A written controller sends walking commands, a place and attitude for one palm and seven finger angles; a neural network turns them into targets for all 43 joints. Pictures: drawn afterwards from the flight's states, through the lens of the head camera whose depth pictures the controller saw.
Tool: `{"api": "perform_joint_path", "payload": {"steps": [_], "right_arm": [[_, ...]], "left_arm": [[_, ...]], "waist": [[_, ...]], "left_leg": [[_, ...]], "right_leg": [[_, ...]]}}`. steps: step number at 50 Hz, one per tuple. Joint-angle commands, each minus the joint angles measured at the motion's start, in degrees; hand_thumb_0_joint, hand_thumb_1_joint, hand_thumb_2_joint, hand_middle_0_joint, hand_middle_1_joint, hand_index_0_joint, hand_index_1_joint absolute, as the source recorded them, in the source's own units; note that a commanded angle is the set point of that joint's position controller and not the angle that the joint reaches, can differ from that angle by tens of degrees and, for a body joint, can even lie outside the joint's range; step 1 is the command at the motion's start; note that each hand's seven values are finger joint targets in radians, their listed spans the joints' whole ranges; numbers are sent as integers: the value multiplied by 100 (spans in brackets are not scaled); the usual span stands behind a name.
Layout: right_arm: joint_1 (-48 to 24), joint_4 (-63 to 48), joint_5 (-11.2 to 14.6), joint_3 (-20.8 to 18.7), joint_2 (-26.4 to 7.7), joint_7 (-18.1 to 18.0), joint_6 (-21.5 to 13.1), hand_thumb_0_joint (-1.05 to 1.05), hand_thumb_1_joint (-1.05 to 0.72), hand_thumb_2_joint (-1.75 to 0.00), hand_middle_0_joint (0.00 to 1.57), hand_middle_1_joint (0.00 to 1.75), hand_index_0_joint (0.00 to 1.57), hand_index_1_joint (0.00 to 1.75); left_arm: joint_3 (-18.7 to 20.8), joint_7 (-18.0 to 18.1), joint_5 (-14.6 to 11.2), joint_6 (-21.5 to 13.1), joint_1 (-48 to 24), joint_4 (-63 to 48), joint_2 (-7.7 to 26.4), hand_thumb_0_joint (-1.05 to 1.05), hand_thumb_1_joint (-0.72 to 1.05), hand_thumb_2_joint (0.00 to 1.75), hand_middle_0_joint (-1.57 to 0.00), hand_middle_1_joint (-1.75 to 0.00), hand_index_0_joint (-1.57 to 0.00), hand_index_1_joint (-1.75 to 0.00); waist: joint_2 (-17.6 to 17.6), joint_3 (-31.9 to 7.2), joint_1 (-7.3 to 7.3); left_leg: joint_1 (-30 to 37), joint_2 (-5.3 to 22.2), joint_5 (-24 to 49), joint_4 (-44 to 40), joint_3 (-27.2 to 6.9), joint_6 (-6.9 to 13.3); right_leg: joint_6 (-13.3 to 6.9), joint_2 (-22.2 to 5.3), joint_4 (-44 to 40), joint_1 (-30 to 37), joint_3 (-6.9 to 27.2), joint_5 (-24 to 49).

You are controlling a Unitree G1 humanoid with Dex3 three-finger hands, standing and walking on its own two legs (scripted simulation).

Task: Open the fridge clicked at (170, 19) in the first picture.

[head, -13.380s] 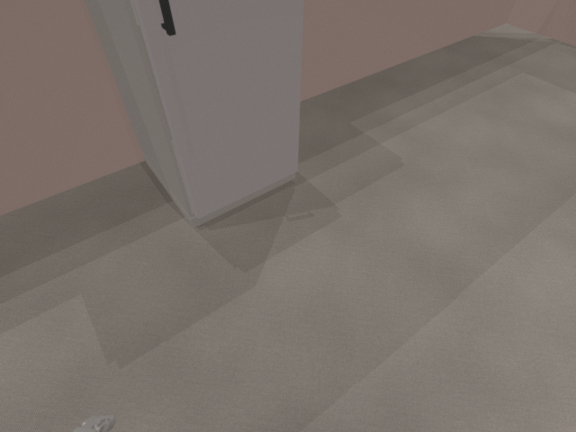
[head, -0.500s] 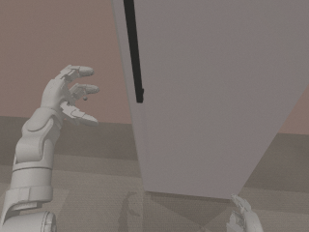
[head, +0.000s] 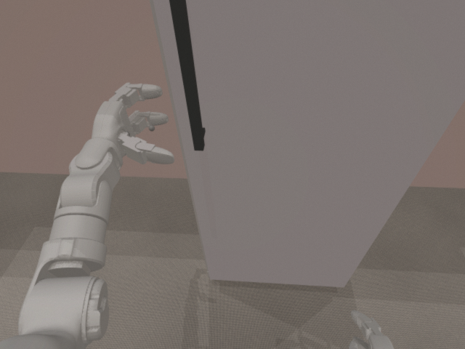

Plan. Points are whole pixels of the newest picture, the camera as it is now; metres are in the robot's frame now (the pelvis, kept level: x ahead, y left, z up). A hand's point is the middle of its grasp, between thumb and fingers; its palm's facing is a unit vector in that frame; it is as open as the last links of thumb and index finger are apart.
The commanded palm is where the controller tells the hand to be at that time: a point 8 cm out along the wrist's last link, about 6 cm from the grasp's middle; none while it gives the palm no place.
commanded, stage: move the hooked fingers beside the handle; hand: left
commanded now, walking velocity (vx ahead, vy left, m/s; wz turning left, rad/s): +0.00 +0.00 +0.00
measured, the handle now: (191, 74) +0.50 +0.10 +0.25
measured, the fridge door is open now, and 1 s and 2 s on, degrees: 0 0 0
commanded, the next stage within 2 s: feel for the door with the fingertips in 0.98 s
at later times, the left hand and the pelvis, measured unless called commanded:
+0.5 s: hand (159, 123) +0.43 +0.15 +0.19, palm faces -0.01 -1.00 +0.00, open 14.0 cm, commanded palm +0.41 +0.21 +0.20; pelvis +0.01 +0.01 +0.00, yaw -2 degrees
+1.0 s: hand (159, 124) +0.42 +0.15 +0.20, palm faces -0.01 -1.00 -0.01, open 14.0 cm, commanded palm +0.40 +0.20 +0.20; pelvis +0.00 +0.01 +0.00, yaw -1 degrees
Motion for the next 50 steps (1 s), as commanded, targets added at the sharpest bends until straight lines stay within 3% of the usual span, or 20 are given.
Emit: {"api": "perform_joint_path", "payload": {"steps": [1, 2, 6, 8, 10, 12, 17, 22, 25, 26, 28, 30, 31, 33, 35, 37, 40, 43, 46, 50], "right_arm": [[-354, -856, -34, -255, -652, -22, -254, 0, -90, -90, 20, 30, 20, 30], [-347, -876, -39, -233, -625, -13, -262, 0, -90, -90, 20, 30, 20, 30], [-171, -797, -12, -281, -704, -23, -215, 0, -90, -90, 20, 30, 20, 30], [-108, -787, -24, -291, -686, -29, -238, 0, -90, -90, 20, 30, 20, 30], [-49, -761, -35, -304, -666, -9, -255, 0, -90, -90, 20, 30, 20, 30], [-61, -826, -58, -331, -665, 17, -281, 0, -90, -90, 20, 30, 20, 30], [-83, -834, -48, -328, -694, 54, -214, 0, -90, -90, 20, 30, 20, 30], [-170, -935, -57, -347, -650, 44, -194, 0, -90, -90, 20, 30, 20, 30], [-162, -835, -51, -316, -655, 8, -179, 0, -90, -90, 20, 30, 20, 30], [-187, -871, -45, -332, -679, -15, -154, 0, -90, -90, 20, 30, 20, 30], [-212, -864, -43, -300, -631, -23, -179, 0, -90, -90, 20, 30, 20, 30], [-216, -848, -51, -300, -616, -13, -215, 0, -90, -90, 20, 30, 20, 30], [-217, -868, -55, -312, -626, -14, -205, 0, -90, -90, 20, 30, 20, 30], [-228, -812, -42, -285, -635, -18, -195, 0, -90, -90, 20, 30, 20, 30], [-235, -781, -35, -278, -644, -20, -181, 0, -90, -90, 20, 30, 20, 30], [-252, -825, -57, -283, -630, -7, -174, 0, -90, -90, 20, 30, 20, 30], [-267, -850, -68, -289, -612, 15, -160, 0, -90, -90, 20, 30, 20, 30], [-269, -834, -58, -276, -618, 12, -120, 0, -90, -90, 20, 30, 20, 30], [-298, -892, -55, -288, -627, -2, -91, 0, -90, -90, 20, 30, 20, 30], [-274, -868, -66, -285, -602, -10, -137, 0, -90, -90, 20, 30, 20, 30]], "left_arm": [[645, 115, 65, -630, -2800, -1130, 1560, 0, -50, 30, -30, -120, -30, -120], [398, 93, 51, -677, -2932, -1107, 1245, 0, -50, 30, -30, -120, -30, -120], [449, 38, 77, -688, -2959, -498, 1342, 0, -50, 30, -30, -120, -30, -120], [296, 56, 104, -750, -3347, -596, 1180, 0, -50, 30, -30, -120, -30, -120], [270, 80, 80, -811, -3373, -613, 1067, 0, -50, 30, -30, -120, -30, -120], [441, 97, 64, -920, -3182, -817, 1176, 0, -50, 30, -30, -120, -30, -120], [455, 119, 105, -830, -2687, -633, 1123, 0, -50, 30, -30, -120, -30, -120], [418, 181, 109, -830, -2865, -1254, 1082, 0, -50, 30, -30, -120, -30, -120], [418, 175, 91, -771, -2976, -997, 1104, 0, -50, 30, -30, -120, -30, -120], [532, 184, 129, -769, -2842, -937, 1293, 0, -50, 30, -30, -120, -30, -120], [187, 174, 152, -792, -3256, -1161, 969, 0, -50, 30, -30, -120, -30, -120], [143, 160, 111, -800, -3221, -1203, 860, 0, -50, 30, -30, -120, -30, -120], [180, 149, 84, -787, -2989, -1039, 858, 0, -50, 30, -30, -120, -30, -120], [81, 113, 35, -726, -3050, -855, 730, 0, -50, 30, -30, -120, -30, -120], [27, 129, 74, -680, -3217, -757, 729, 0, -50, 30, -30, -120, -30, -120], [152, 202, 92, -711, -3122, -786, 819, 0, -50, 30, -30, -120, -30, -120], [190, 248, 101, -788, -3087, -966, 815, 0, -50, 30, -30, -120, -30, -120], [172, 263, 114, -792, -3076, -830, 822, 0, -50, 30, -30, -120, -30, -120], [223, 294, 191, -798, -3156, -872, 957, 0, -50, 30, -30, -120, -30, -120], [242, 291, 145, -869, -3236, -994, 925, 0, -50, 30, -30, -120, -30, -120]], "waist": [[-276, -1837, 55], [-300, -1752, -12], [-415, -1519, -60], [-189, -1632, -133], [-208, -1775, -124], [-203, -2067, 3], [-347, -1608, 49], [-251, -1925, 50], [-471, -1563, -55], [-383, -1556, 7], [-159, -1608, -112], [-1, -1763, -85], [-149, -1763, -37], [-418, -1511, -119], [-329, -1450, -153], [-156, -1556, -50], [-380, -1803, -22], [-458, -1525, -57], [-188, -1613, -16], [-334, -1775, -31]], "left_leg": [[2, 127, 1700, -309, 50, 55], [8, 130, 1740, -341, 47, 58], [-113, 146, 1578, -361, 81, 66], [33, 139, 1666, -348, 55, 59], [138, 144, 1800, -309, 59, 49], [268, 149, 2107, -288, 51, 35], [10, 153, 2008, -390, 116, 37], [298, 169, 2230, -366, 113, 33], [118, 168, 1804, -416, 114, 54], [125, 155, 1700, -430, 125, 64], [262, 157, 1749, -424, 86, 44], [397, 153, 1957, -376, 47, 3], [409, 158, 2028, -383, 41, -6], [255, 167, 1784, -415, 28, 6], [193, 157, 1603, -421, 6, -3], [253, 146, 1696, -433, -12, -28], [278, 156, 1950, -374, 21, -14], [167, 165, 1782, -416, 27, -3], [203, 153, 1679, -437, 27, -7], [241, 163, 1775, -416, 31, 8]], "right_leg": [[-25, -143, -191, 1266, 123, 1584], [-29, -147, -185, 1239, 106, 1666], [-21, -125, -254, 1105, 97, 1551], [-44, -118, -235, 999, 99, 1594], [-46, -102, -214, 1009, 97, 1712], [-63, -93, -152, 1215, 87, 1955], [-52, -98, -186, 1188, 57, 1948], [-53, -92, -178, 1288, 77, 2094], [-28, -80, -273, 1115, 76, 1785], [-24, -89, -317, 1127, 97, 1627], [-50, -95, -303, 1017, 89, 1634], [-79, -83, -250, 1012, 72, 1777], [-74, -77, -262, 1061, 48, 1802], [-54, -76, -293, 927, 25, 1651], [-57, -89, -304, 802, 26, 1451], [-79, -95, -295, 863, 30, 1437], [-78, -94, -214, 1075, 48, 1756], [-59, -90, -270, 983, 49, 1630], [-68, -97, -273, 979, 56, 1456], [-76, -85, -263, 1110, 72, 1604]]}}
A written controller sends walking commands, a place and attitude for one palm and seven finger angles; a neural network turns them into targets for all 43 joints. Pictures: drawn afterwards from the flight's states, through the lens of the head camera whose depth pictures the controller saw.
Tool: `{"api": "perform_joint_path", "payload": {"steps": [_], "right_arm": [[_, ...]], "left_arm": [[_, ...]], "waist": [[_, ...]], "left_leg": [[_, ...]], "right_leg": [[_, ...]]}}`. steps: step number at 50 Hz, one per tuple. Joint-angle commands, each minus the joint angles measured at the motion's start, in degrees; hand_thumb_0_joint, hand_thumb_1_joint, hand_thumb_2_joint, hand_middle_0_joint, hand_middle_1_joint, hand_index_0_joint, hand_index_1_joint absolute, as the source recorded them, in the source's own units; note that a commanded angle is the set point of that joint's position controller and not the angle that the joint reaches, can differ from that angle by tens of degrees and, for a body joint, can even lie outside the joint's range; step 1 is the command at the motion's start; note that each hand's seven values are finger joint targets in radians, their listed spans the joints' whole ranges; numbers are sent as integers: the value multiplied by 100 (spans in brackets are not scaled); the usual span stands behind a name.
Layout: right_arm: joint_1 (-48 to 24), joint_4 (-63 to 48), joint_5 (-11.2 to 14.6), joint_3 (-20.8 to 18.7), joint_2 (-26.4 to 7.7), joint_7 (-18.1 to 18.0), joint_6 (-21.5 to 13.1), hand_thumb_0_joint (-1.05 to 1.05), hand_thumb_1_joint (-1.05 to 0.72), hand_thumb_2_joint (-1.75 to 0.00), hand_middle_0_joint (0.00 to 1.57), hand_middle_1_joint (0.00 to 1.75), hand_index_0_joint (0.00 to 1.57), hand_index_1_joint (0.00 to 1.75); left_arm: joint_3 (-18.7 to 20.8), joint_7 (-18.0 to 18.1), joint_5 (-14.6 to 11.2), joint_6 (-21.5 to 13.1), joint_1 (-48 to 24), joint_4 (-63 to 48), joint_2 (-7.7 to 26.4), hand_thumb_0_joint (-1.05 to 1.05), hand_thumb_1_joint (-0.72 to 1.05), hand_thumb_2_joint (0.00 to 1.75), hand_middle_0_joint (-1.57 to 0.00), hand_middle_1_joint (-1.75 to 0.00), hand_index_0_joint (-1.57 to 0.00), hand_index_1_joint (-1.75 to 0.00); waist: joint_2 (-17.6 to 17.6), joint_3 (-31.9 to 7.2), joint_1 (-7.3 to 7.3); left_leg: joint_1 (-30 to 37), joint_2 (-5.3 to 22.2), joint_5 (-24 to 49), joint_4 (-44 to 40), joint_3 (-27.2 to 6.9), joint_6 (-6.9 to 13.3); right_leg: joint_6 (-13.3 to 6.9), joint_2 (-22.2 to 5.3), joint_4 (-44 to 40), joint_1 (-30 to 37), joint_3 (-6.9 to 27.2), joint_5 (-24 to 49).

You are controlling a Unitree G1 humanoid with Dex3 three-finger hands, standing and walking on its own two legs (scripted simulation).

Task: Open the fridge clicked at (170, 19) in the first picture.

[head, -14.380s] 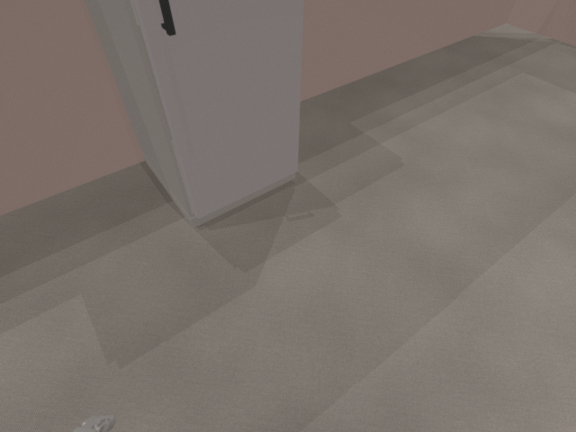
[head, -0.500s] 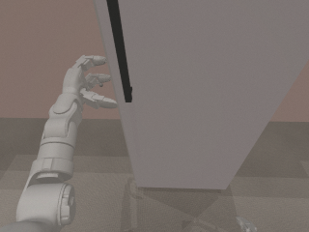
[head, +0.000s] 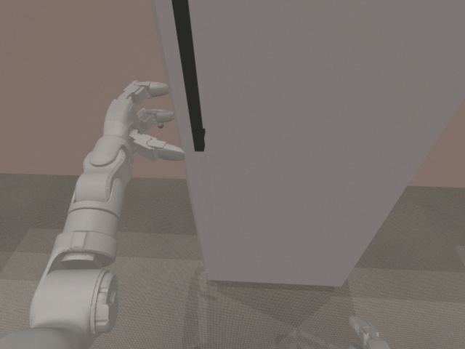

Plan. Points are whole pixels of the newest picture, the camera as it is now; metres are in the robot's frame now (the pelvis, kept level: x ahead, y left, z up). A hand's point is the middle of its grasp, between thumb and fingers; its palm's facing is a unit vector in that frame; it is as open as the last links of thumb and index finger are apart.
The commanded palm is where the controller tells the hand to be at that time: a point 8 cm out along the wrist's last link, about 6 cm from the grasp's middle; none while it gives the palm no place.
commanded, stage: feel for the door with the fingertips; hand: left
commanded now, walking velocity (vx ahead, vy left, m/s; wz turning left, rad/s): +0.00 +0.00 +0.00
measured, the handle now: (192, 75) +0.50 +0.10 +0.25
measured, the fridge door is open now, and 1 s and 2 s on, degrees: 0 0 0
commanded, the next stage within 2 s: slide the fingers in behind the handle in 1.02 s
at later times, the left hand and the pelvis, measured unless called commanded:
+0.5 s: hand (181, 124) +0.42 +0.11 +0.20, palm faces +0.01 -1.00 -0.01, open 14.0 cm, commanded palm +0.40 +0.16 +0.19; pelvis -0.01 -0.01 +0.00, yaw +0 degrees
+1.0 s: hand (185, 115) +0.45 +0.11 +0.20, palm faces -0.01 -1.00 -0.01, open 14.0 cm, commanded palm +0.43 +0.16 +0.19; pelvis +0.00 -0.01 +0.00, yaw +0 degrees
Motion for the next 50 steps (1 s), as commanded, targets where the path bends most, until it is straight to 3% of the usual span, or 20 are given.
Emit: {"api": "perform_joint_path", "payload": {"steps": [1, 5, 6, 7, 11, 13, 14, 16, 19, 22, 24, 27, 30, 32, 34, 38, 39, 42, 45, 50], "right_arm": [[-387, -815, -10, -250, -701, -70, -294, 0, -90, -90, 20, 30, 20, 30], [-368, -752, 3, -242, -686, -48, -319, 0, -90, -90, 20, 30, 20, 30], [-360, -734, 16, -265, -715, -57, -300, 0, -90, -90, 20, 30, 20, 30], [-359, -729, 11, -243, -711, -53, -306, 0, -90, -90, 20, 30, 20, 30], [-389, -706, -12, -271, -682, -39, -339, 0, -90, -90, 20, 30, 20, 30], [-359, -665, -37, -270, -678, -36, -342, 0, -90, -90, 20, 30, 20, 30], [-383, -651, -48, -256, -652, -25, -333, 0, -90, -90, 20, 30, 20, 30], [-404, -707, -57, -283, -652, -8, -319, 0, -90, -90, 20, 30, 20, 30], [-397, -650, -61, -259, -625, -16, -299, 0, -90, -90, 20, 30, 20, 30], [-441, -664, -49, -249, -612, -39, -302, 0, -90, -90, 20, 30, 20, 30], [-391, -615, -61, -246, -634, -60, -280, 0, -90, -90, 20, 30, 20, 30], [-388, -585, -47, -218, -629, -85, -265, 0, -90, -90, 20, 30, 20, 30], [-307, -544, -59, -224, -622, -80, -313, 0, -90, -90, 20, 30, 20, 30], [-249, -552, -75, -230, -655, -80, -294, 0, -90, -90, 20, 30, 20, 30], [-209, -540, -64, -227, -633, -56, -305, 0, -90, -90, 20, 30, 20, 30], [-61, -530, -77, -262, -705, -33, -276, 0, -90, -90, 20, 30, 20, 30], [-71, -561, -80, -262, -681, -24, -283, 0, -90, -90, 20, 30, 20, 30], [-9, -598, -67, -294, -719, -11, -275, 0, -90, -90, 20, 30, 20, 30], [43, -584, -49, -306, -686, 8, -301, 0, -90, -90, 20, 30, 20, 30], [147, -486, -50, -333, -740, -20, -323, 0, -90, -90, 20, 30, 20, 30]], "left_arm": [[260, -18, -58, -480, -2872, -1484, 1099, 0, -50, 30, -30, -120, -30, -120], [53, -66, -112, -378, -2770, -1351, 776, 0, -50, 30, -30, -120, -30, -120], [112, -46, -91, -343, -2725, -1188, 881, 0, -50, 30, -30, -120, -30, -120], [-90, -34, -101, -317, -2889, -1249, 662, 0, -50, 30, -30, -120, -30, -120], [-157, 142, -102, -341, -3027, -1395, 489, 0, -50, 30, -30, -120, -30, -120], [20, 253, -84, -358, -3044, -1378, 637, 0, -50, 30, -30, -120, -30, -120], [-16, 306, -47, -360, -3089, -1397, 587, 0, -50, 30, -30, -120, -30, -120], [-8, 413, 21, -414, -2976, -1498, 596, 0, -50, 30, -30, -120, -30, -120], [-114, 489, 66, -371, -3068, -1313, 453, 0, -50, 30, -30, -120, -30, -120], [-379, 454, 61, -371, -3321, -1349, 215, 0, -50, 30, -30, -120, -30, -120], [-95, 449, 86, -363, -3341, -1168, 572, 0, -50, 30, -30, -120, -30, -120], [-237, 421, 71, -376, -3618, -852, 476, 0, -50, 30, -30, -120, -30, -120], [-254, 403, 27, -479, -3933, -678, 408, 0, -50, 30, -30, -120, -30, -120], [50, 404, 24, -579, -3785, -473, 754, 0, -50, 30, -30, -120, -30, -120], [-113, 367, 53, -664, -3845, -381, 562, 0, -50, 30, -30, -120, -30, -120], [318, 405, 126, -801, -3822, -91, 1080, 0, -50, 30, -30, -120, -30, -120], [215, 377, 132, -824, -3831, -120, 940, 0, -50, 30, -30, -120, -30, -120], [372, 334, 143, -914, -3674, -110, 1131, 0, -50, 30, -30, -120, -30, -120], [29, 271, 178, -957, -3982, -326, 812, 0, -50, 30, -30, -120, -30, -120], [122, 285, 91, -856, -4070, -40, 864, 0, -50, 30, -30, -120, -30, -120]], "waist": [[-167, -1766, -6], [-165, -1584, -62], [-277, -1464, -55], [-285, -1374, -117], [-213, -1537, -82], [-458, -1573, -51], [-302, -1572, -49], [-428, -1722, 26], [-580, -1538, -57], [-316, -1493, -145], [-485, -1545, -106], [-351, -1334, -210], [-306, -1511, -233], [-521, -1718, -154], [-447, -1658, -189], [-593, -1750, -117], [-449, -1837, -130], [-573, -1885, -97], [-166, -1833, -209], [-445, -1685, -266]], "left_leg": [[220, 181, 1757, -298, -67, -55], [183, 179, 1692, -296, -56, -59], [112, 178, 1573, -316, -74, -56], [83, 189, 1486, -359, -103, -64], [235, 179, 1512, -321, -118, -80], [158, 179, 1509, -315, -106, -53], [138, 165, 1479, -323, -71, -61], [167, 175, 1613, -329, -74, -61], [58, 173, 1425, -337, -23, -24], [153, 158, 1342, -321, -28, -6], [32, 141, 1244, -323, -25, 5], [-43, 127, 1035, -339, -43, 14], [-5, 112, 1064, -297, -49, 14], [-82, 108, 1195, -293, -55, 22], [-113, 113, 1291, -263, -20, 23], [-306, 106, 1278, -255, 1, 47], [-266, 104, 1357, -240, 40, 47], [-306, 121, 1470, -233, 71, 59], [-89, 139, 1513, -214, 69, 34], [-183, 152, 1293, -243, 29, 49]], "right_leg": [[-125, -76, -124, 1059, -40, 1498], [-124, -67, -150, 911, -43, 1490], [-118, -66, -188, 893, -69, 1339], [-116, -70, -194, 810, -91, 1230], [-118, -54, -185, 778, -92, 1167], [-109, -57, -178, 857, -59, 1228], [-106, -68, -182, 858, -44, 1226], [-102, -67, -143, 1013, -62, 1322], [-77, -72, -193, 967, -27, 1280], [-83, -85, -232, 845, -2, 1192], [-81, -89, -247, 949, 20, 1149], [-66, -101, -319, 776, 15, 927], [-81, -100, -276, 771, 30, 986], [-77, -104, -227, 1004, 31, 1125], [-77, -109, -182, 961, 36, 1311], [-68, -115, -157, 1120, 78, 1352], [-68, -125, -125, 1149, 93, 1480], [-59, -116, -116, 1267, 93, 1641], [-93, -87, -116, 1006, 67, 1621], [-64, -59, -189, 878, 45, 1366]]}}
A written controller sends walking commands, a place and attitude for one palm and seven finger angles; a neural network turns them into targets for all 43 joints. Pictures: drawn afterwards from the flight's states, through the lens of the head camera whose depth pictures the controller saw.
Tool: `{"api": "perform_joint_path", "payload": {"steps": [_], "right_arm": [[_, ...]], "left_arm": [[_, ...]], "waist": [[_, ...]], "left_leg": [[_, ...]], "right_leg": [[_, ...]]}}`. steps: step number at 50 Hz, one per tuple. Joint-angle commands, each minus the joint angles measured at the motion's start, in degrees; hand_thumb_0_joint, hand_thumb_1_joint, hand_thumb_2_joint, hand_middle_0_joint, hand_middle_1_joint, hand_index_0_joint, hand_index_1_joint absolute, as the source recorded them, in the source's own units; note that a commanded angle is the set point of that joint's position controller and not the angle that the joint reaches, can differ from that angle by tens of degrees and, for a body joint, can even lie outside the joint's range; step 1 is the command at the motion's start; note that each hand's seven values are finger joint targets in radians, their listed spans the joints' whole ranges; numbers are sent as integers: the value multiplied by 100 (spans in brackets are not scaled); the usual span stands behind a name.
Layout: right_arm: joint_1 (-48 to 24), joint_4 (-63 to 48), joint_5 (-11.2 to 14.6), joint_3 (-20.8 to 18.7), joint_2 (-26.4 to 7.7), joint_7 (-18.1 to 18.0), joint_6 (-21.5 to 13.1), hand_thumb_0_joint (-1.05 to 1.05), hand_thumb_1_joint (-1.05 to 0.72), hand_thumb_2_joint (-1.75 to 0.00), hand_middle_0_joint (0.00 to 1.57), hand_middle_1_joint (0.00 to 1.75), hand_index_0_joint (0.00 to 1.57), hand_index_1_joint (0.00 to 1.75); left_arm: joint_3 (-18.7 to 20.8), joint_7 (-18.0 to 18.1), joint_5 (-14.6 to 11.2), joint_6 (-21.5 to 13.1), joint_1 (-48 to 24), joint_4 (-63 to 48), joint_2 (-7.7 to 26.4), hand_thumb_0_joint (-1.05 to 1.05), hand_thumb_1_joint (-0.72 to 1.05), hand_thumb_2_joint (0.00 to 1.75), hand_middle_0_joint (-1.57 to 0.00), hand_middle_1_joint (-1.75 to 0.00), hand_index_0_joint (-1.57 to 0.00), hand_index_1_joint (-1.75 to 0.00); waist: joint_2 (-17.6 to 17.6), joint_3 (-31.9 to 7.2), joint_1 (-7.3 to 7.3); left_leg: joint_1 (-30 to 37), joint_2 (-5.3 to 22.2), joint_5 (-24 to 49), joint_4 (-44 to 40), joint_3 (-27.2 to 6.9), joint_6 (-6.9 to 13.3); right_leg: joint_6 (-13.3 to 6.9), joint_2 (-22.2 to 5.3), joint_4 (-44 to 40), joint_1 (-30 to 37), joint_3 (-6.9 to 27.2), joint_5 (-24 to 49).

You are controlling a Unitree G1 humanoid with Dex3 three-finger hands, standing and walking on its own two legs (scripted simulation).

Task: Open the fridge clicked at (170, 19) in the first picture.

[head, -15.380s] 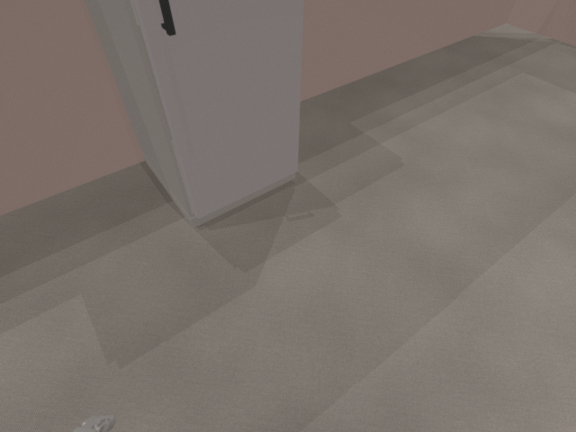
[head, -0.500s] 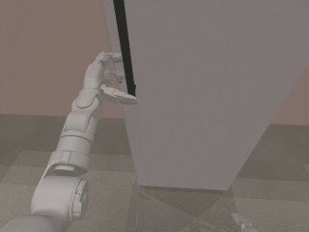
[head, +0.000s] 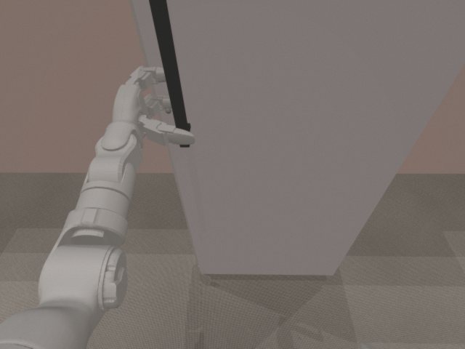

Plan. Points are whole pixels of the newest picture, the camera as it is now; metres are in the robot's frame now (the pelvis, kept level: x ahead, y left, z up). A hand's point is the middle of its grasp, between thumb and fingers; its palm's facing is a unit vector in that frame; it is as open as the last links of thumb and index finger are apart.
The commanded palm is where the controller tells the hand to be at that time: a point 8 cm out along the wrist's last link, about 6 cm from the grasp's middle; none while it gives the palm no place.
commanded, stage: feel for the door with the fingertips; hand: left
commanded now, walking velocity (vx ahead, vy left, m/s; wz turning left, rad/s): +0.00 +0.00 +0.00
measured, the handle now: (174, 68) +0.50 +0.11 +0.25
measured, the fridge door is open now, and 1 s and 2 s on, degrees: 0 0 0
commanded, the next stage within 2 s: slide the fingers in behind the handle in 0.02 s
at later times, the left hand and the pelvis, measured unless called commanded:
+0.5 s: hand (163, 113) +0.45 +0.13 +0.19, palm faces -0.01 -1.00 +0.01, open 13.9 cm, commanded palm +0.42 +0.18 +0.19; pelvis +0.00 +0.01 +0.00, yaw +0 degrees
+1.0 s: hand (177, 115) +0.43 +0.10 +0.20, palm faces -0.02 -1.00 +0.01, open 14.0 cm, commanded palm +0.41 +0.15 +0.19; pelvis +0.00 +0.01 +0.00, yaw +0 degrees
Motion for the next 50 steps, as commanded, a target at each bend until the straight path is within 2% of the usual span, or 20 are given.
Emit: {"api": "perform_joint_path", "payload": {"steps": [1, 4, 6, 10, 11, 14, 17, 22, 23, 25, 30, 31, 32, 34, 36, 39, 41, 47, 48, 50], "right_arm": [[-205, -682, -22, -208, -688, -81, -281, 0, -90, -90, 20, 30, 20, 30], [-167, -636, -33, -197, -665, -73, -305, 0, -90, -90, 20, 30, 20, 30], [-94, -602, -42, -202, -707, -75, -290, 0, -90, -90, 20, 30, 20, 30], [-87, -652, -38, -182, -683, -34, -326, 0, -90, -90, 20, 30, 20, 30], [-70, -665, -43, -199, -707, -38, -310, 0, -90, -90, 20, 30, 20, 30], [-111, -696, -31, -182, -683, -26, -327, 0, -90, -90, 20, 30, 20, 30], [-151, -782, -32, -198, -687, -12, -345, 0, -90, -90, 20, 30, 20, 30], [-240, -842, -25, -196, -683, -13, -346, 0, -90, -90, 20, 30, 20, 30], [-285, -853, -15, -206, -661, -10, -351, 0, -90, -90, 20, 30, 20, 30], [-326, -843, -16, -207, -619, 4, -378, 0, -90, -90, 20, 30, 20, 30], [-419, -787, -30, -200, -624, -9, -341, 0, -90, -90, 20, 30, 20, 30], [-460, -810, -27, -202, -629, -18, -306, 0, -90, -90, 20, 30, 20, 30], [-479, -798, -28, -173, -601, -15, -303, 0, -90, -90, 20, 30, 20, 30], [-499, -768, -42, -186, -580, -15, -303, 0, -90, -90, 20, 30, 20, 30], [-482, -768, -64, -187, -616, -39, -256, 0, -90, -90, 20, 30, 20, 30], [-561, -799, -76, -165, -534, -13, -259, 0, -90, -90, 20, 30, 20, 30], [-566, -832, -85, -186, -571, -11, -210, 0, -90, -90, 20, 30, 20, 30], [-702, -878, -68, -166, -506, 19, -128, 0, -90, -90, 20, 30, 20, 30], [-697, -886, -70, -169, -491, 18, -131, 0, -90, -90, 20, 30, 20, 30], [-694, -852, -87, -174, -513, 1, -108, 0, -90, -90, 20, 30, 20, 30]], "left_arm": [[265, 28, -41, -311, -3240, -1020, 1123, 0, -50, 30, -30, -120, -30, -120], [279, 26, -9, -345, -3372, -954, 1143, 0, -50, 30, -30, -120, -30, -120], [408, 37, 18, -378, -3333, -681, 1342, 0, -50, 30, -30, -120, -30, -120], [308, -42, -11, -471, -3240, -603, 1131, 0, -50, 30, -30, -120, -30, -120], [439, -27, -2, -514, -3194, -565, 1312, 0, -50, 30, -30, -120, -30, -120], [301, -53, 12, -576, -3294, -706, 1177, 0, -50, 30, -30, -120, -30, -120], [352, -42, -1, -604, -3043, -937, 1183, 0, -50, 30, -30, -120, -30, -120], [269, -41, -52, -525, -2935, -1322, 1062, 0, -50, 30, -30, -120, -30, -120], [169, -48, -45, -530, -2991, -1609, 963, 0, -50, 30, -30, -120, -30, -120], [16, -44, -87, -461, -2879, -1760, 713, 0, -50, 30, -30, -120, -30, -120], [55, 77, -95, -215, -2733, -1918, 702, 0, -50, 30, -30, -120, -30, -120], [7, 112, -53, -172, -2633, -1883, 684, 0, -50, 30, -30, -120, -30, -120], [-149, 146, -30, -140, -2831, -1973, 532, 0, -50, 30, -30, -120, -30, -120], [-144, 213, -65, -84, -2805, -2001, 440, 0, -50, 30, -30, -120, -30, -120], [1, 256, -76, -44, -2741, -1875, 601, 0, -50, 30, -30, -120, -30, -120], [-170, 286, -31, -44, -2795, -2066, 355, 0, -50, 30, -30, -120, -30, -120], [4, 310, -28, -36, -2408, -1975, 503, 0, -50, 30, -30, -120, -30, -120], [-286, 365, -6, 73, -2534, -2351, 184, 0, -50, 30, -30, -120, -30, -120], [-337, 371, -48, 114, -2509, -2331, 44, 0, -50, 30, -30, -120, -30, -120], [-99, 416, -62, 171, -2498, -2277, 297, 0, -50, 30, -30, -120, -30, -120]], "waist": [[-480, -1637, -95], [-322, -1740, -101], [-487, -1665, -88], [-432, -1690, -72], [-376, -1723, -38], [-370, -1667, -72], [-344, -1869, 11], [-408, -1819, 21], [-172, -1942, 32], [-180, -1971, 25], [-398, -1759, 34], [-290, -1709, 68], [-205, -1635, -10], [-280, -1700, 6], [-587, -1701, 26], [-284, -1823, 57], [-464, -1865, 149], [-261, -1804, 88], [-457, -1795, 71], [-644, -1744, 88]], "left_leg": [[-4, 62, 1240, -285, 0, 125], [-55, 52, 1185, -270, 12, 118], [-176, 53, 1150, -282, -12, 120], [-172, 60, 1151, -269, -12, 100], [-173, 60, 1186, -258, -4, 101], [-169, 78, 1112, -269, -19, 94], [-28, 97, 1289, -255, -20, 83], [15, 118, 1329, -281, -25, 85], [155, 127, 1465, -262, -19, 57], [282, 136, 1560, -235, -27, 39], [214, 139, 1545, -274, -53, 28], [208, 130, 1532, -287, -43, 30], [246, 130, 1495, -303, -79, 14], [313, 132, 1551, -277, -76, 10], [218, 117, 1528, -291, -79, 29], [329, 110, 1747, -264, -37, -2], [311, 120, 1892, -253, -29, -5], [386, 121, 1952, -253, -9, -17], [384, 120, 1899, -248, -21, -8], [277, 108, 1747, -261, 4, 23]], "right_leg": [[17, -153, -235, 1118, 26, 1245], [9, -166, -218, 1100, 61, 1206], [11, -174, -219, 1133, 35, 1139], [-16, -156, -161, 1047, 35, 1170], [-16, -172, -156, 1109, 33, 1167], [-23, -156, -137, 1006, 36, 1107], [-35, -147, -89, 1071, 16, 1224], [-37, -138, -106, 1115, 9, 1254], [-55, -137, -74, 1112, 14, 1344], [-47, -121, -78, 1058, -3, 1412], [-35, -120, -108, 1053, -42, 1370], [-40, -136, -118, 1082, -46, 1301], [-41, -135, -130, 965, -60, 1242], [-45, -124, -129, 963, -51, 1299], [-29, -135, -149, 1112, -63, 1304], [-49, -149, -89, 1132, -43, 1542], [-50, -144, -69, 1268, -59, 1647], [-53, -155, -86, 1232, -50, 1745], [-41, -140, -90, 1206, -66, 1711], [-24, -142, -134, 1266, -35, 1662]]}}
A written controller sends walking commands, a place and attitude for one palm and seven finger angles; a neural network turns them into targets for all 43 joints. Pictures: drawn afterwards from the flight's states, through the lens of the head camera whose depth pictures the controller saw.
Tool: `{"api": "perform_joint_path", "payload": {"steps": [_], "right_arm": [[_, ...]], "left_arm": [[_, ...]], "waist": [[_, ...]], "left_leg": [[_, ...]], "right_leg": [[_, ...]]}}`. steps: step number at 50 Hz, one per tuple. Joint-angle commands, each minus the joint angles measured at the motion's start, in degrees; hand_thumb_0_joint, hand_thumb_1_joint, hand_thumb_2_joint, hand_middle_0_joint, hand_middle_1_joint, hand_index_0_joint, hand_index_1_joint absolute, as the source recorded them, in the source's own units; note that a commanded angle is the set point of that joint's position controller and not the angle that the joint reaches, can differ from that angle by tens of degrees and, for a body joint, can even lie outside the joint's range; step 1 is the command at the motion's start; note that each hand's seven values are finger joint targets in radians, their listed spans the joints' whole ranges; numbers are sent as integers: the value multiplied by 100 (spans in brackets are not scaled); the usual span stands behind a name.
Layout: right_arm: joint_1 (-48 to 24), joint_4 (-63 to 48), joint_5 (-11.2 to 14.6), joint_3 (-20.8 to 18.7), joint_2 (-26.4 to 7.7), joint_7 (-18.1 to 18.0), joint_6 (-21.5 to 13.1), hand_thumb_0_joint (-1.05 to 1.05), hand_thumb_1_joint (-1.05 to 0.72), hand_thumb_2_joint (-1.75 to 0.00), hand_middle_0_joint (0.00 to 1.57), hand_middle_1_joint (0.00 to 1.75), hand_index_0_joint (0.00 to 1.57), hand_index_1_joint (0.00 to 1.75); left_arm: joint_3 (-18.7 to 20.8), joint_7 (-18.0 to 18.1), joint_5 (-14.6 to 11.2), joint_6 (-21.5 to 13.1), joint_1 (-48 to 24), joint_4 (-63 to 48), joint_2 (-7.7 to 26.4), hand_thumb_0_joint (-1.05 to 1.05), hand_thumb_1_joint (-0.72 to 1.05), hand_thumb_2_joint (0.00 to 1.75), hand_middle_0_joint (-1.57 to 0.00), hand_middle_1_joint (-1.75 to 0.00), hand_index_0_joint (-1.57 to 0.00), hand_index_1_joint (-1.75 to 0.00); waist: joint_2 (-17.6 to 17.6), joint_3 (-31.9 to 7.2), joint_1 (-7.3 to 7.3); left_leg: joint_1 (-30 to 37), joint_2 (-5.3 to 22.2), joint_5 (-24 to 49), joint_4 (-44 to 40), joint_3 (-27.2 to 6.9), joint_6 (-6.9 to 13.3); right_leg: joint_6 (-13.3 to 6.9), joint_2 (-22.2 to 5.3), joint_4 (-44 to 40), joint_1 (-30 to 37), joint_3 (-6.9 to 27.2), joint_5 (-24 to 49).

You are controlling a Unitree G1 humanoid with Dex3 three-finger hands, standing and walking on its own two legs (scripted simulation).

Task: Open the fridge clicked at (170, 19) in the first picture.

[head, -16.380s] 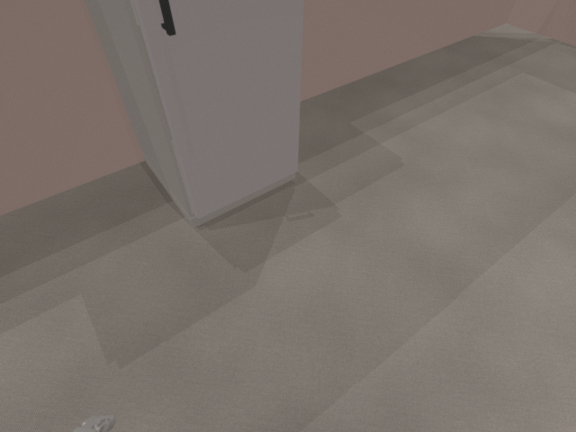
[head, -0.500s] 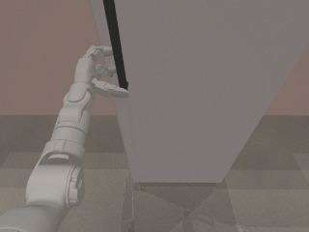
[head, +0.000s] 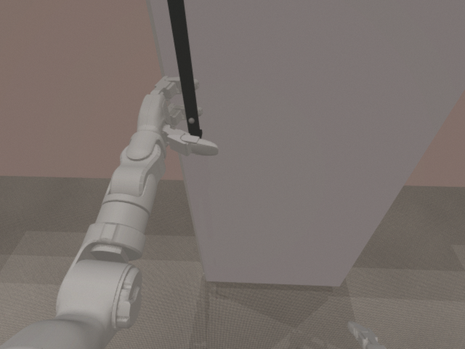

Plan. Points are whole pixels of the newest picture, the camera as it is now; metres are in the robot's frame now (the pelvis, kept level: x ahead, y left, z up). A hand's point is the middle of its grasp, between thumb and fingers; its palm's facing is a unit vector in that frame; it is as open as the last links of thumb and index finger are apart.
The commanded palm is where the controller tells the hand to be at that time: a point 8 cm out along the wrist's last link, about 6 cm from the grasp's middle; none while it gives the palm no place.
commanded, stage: slide the fingers in behind the handle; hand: left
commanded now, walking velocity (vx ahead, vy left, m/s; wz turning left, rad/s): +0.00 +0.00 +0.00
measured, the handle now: (189, 76) +0.50 +0.10 +0.25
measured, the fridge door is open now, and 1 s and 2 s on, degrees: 0 0 0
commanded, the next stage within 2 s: grip the handle and tug to test in 0.94 s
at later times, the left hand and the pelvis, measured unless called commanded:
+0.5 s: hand (200, 120) +0.43 +0.08 +0.20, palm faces -0.01 -1.00 +0.00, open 14.3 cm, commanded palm +0.41 +0.12 +0.19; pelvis +0.00 +0.00 +0.00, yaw +1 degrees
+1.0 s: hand (202, 119) +0.44 +0.08 +0.20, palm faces -0.01 -1.00 +0.00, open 14.1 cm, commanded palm +0.42 +0.12 +0.19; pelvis -0.01 +0.00 +0.00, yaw +1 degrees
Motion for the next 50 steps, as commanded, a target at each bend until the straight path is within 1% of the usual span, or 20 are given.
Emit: {"api": "perform_joint_path", "payload": {"steps": [1, 3, 5, 6, 8, 11, 15, 17, 20, 22, 23, 28, 31, 33, 35, 36, 40, 41, 47, 50], "right_arm": [[-357, -772, -25, -218, -695, -89, -191, 0, -90, -90, 20, 30, 20, 30], [-392, -749, -8, -190, -650, -98, -179, 0, -90, -90, 20, 30, 20, 30], [-392, -760, -16, -199, -612, -83, -207, 0, -90, -90, 20, 30, 20, 30], [-391, -784, -14, -216, -638, -84, -205, 0, -90, -90, 20, 30, 20, 30], [-385, -762, -17, -197, -612, -72, -237, 0, -90, -90, 20, 30, 20, 30], [-369, -728, -25, -225, -659, -104, -227, 0, -90, -90, 20, 30, 20, 30], [-369, -656, -18, -203, -615, -105, -270, 0, -90, -90, 20, 30, 20, 30], [-371, -655, -28, -209, -637, -111, -283, 0, -90, -90, 20, 30, 20, 30], [-338, -596, -32, -198, -620, -102, -303, 0, -90, -90, 20, 30, 20, 30], [-349, -599, -38, -201, -646, -101, -292, 0, -90, -90, 20, 30, 20, 30], [-378, -615, -36, -190, -605, -90, -302, 0, -90, -90, 20, 30, 20, 30], [-289, -545, -48, -188, -626, -95, -282, 0, -90, -90, 20, 30, 20, 30], [-288, -563, -51, -213, -636, -101, -279, 0, -90, -90, 20, 30, 20, 30], [-276, -546, -43, -184, -576, -81, -307, 0, -90, -90, 20, 30, 20, 30], [-193, -497, -60, -202, -600, -77, -328, 0, -90, -90, 20, 30, 20, 30], [-184, -509, -68, -227, -648, -88, -314, 0, -90, -90, 20, 30, 20, 30], [-187, -483, -60, -193, -605, -78, -343, 0, -90, -90, 20, 30, 20, 30], [-192, -501, -60, -217, -644, -81, -335, 0, -90, -90, 20, 30, 20, 30], [-212, -532, -36, -193, -623, -64, -316, 0, -90, -90, 20, 30, 20, 30], [-186, -513, -35, -200, -610, -61, -340, 0, -90, -90, 20, 30, 20, 30]], "left_arm": [[366, 47, -39, -285, -2758, -1321, 970, 0, -50, 30, -30, -120, -30, -120], [154, 56, 12, -281, -3060, -1419, 821, 0, -50, 30, -30, -120, -30, -120], [4, 66, 25, -310, -3064, -1553, 606, 0, -50, 30, -30, -120, -30, -120], [12, 70, 4, -324, -2923, -1519, 585, 0, -50, 30, -30, -120, -30, -120], [-250, 55, -40, -318, -3132, -1641, 295, 0, -50, 30, -30, -120, -30, -120], [-48, 70, -44, -296, -2952, -1399, 509, 0, -50, 30, -30, -120, -30, -120], [-287, 70, -38, -284, -3248, -1413, 273, 0, -50, 30, -30, -120, -30, -120], [-199, 99, -56, -307, -3166, -1374, 347, 0, -50, 30, -30, -120, -30, -120], [-297, 108, -73, -289, -3307, -1208, 203, 0, -50, 30, -30, -120, -30, -120], [-135, 144, -54, -351, -3294, -1200, 423, 0, -50, 30, -30, -120, -30, -120], [-344, 139, -35, -369, -3389, -1289, 172, 0, -50, 30, -30, -120, -30, -120], [-182, 261, -16, -366, -3455, -871, 306, 0, -50, 30, -30, -120, -30, -120], [-211, 249, 37, -436, -3567, -884, 325, 0, -50, 30, -30, -120, -30, -120], [-515, 241, 59, -462, -3779, -945, -27, 0, -50, 30, -30, -120, -30, -120], [-414, 261, 19, -473, -3783, -799, 45, 0, -50, 30, -30, -120, -30, -120], [-212, 270, 20, -503, -3630, -728, 286, 0, -50, 30, -30, -120, -30, -120], [-384, 229, 13, -523, -3852, -716, 88, 0, -50, 30, -30, -120, -30, -120], [-156, 245, 13, -549, -3639, -618, 344, 0, -50, 30, -30, -120, -30, -120], [-162, 205, 18, -598, -3510, -682, 352, 0, -50, 30, -30, -120, -30, -120], [-334, 233, 49, -590, -3724, -713, 165, 0, -50, 30, -30, -120, -30, -120]], "waist": [[-681, -1692, 4], [-467, -1573, -112], [-279, -1692, -84], [-352, -1757, -44], [-337, -1738, -146], [-589, -1672, -106], [-389, -1604, -180], [-463, -1659, -133], [-514, -1585, -198], [-518, -1614, -144], [-322, -1680, -168], [-684, -1493, -201], [-552, -1635, -199], [-218, -1612, -264], [-586, -1638, -296], [-732, -1695, -205], [-544, -1598, -288], [-629, -1624, -178], [-492, -1601, -162], [-468, -1569, -235]], "left_leg": [[90, 155, 1770, -270, 2, -11], [89, 155, 1613, -290, 17, -8], [215, 147, 1727, -255, 0, -35], [272, 149, 1853, -257, -19, -45], [335, 151, 1877, -245, -35, -55], [250, 149, 1752, -267, -23, -19], [254, 138, 1569, -267, -31, -24], [252, 137, 1631, -284, -56, -27], [182, 117, 1476, -277, -41, -17], [164, 122, 1493, -309, -71, -19], [239, 114, 1556, -280, -55, -25], [83, 124, 1450, -289, -75, -7], [183, 126, 1491, -278, -73, -5], [265, 129, 1568, -248, -81, -43], [236, 135, 1541, -234, -104, -36], [201, 144, 1616, -255, -115, -28], [155, 132, 1426, -263, -98, -31], [125, 138, 1483, -272, -115, -30], [77, 141, 1505, -278, -71, -33], [110, 152, 1344, -291, -94, -47]], "right_leg": [[-79, -103, -143, 1236, -50, 1675], [-74, -115, -192, 1089, -20, 1543], [-107, -102, -146, 1074, -30, 1606], [-115, -98, -129, 1151, -70, 1661], [-106, -83, -134, 1047, -68, 1703], [-84, -87, -181, 1114, -72, 1618], [-87, -93, -205, 944, -54, 1456], [-92, -94, -200, 1014, -68, 1472], [-77, -97, -225, 939, -56, 1388], [-92, -103, -222, 1005, -58, 1346], [-104, -104, -187, 964, -51, 1401], [-73, -92, -217, 900, -58, 1318], [-77, -108, -191, 923, -62, 1311], [-106, -101, -148, 780, -60, 1366], [-82, -83, -157, 769, -77, 1366], [-84, -86, -145, 906, -96, 1396], [-84, -94, -162, 768, -71, 1279], [-93, -93, -156, 868, -83, 1269], [-102, -100, -158, 909, -62, 1346], [-99, -87, -164, 763, -73, 1150]]}}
